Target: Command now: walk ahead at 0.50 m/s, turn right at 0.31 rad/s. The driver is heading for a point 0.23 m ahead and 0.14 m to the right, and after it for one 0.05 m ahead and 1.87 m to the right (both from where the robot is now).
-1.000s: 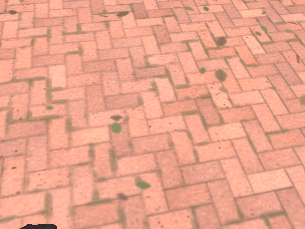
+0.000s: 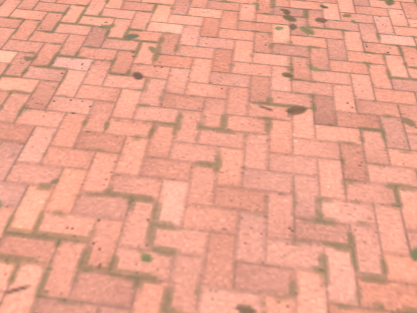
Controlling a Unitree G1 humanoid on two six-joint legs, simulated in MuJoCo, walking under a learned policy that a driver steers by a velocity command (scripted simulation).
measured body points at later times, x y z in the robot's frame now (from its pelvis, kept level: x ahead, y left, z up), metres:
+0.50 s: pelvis +0.21 -0.05 -0.01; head +0.26 -0.08 +0.43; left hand +0.42 +0.19 -0.11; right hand +0.30 -0.36 -0.12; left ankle +0.29 +0.12 -0.68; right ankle +0.27 -0.13 -0.75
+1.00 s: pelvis +0.28 -0.01 +0.00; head +0.32 -0.02 +0.44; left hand +0.56 +0.14 -0.11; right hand +0.24 -0.32 -0.10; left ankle +0.36 +0.08 -0.75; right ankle +0.19 -0.13 -0.69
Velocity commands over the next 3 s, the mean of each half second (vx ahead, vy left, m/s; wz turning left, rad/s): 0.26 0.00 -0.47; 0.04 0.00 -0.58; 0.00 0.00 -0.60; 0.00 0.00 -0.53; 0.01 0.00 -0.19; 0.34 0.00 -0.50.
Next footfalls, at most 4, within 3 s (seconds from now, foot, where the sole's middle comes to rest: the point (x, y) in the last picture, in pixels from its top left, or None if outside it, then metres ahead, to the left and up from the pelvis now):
0.26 right None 0.31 -0.14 -0.78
0.72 left None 0.39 0.06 -0.78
1.14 right None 0.22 -0.14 -0.78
1.60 left None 0.39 -0.01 -0.78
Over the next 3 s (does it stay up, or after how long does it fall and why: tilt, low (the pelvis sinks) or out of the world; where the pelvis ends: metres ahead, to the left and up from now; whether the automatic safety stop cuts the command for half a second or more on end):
stays up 0.19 -0.19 0.00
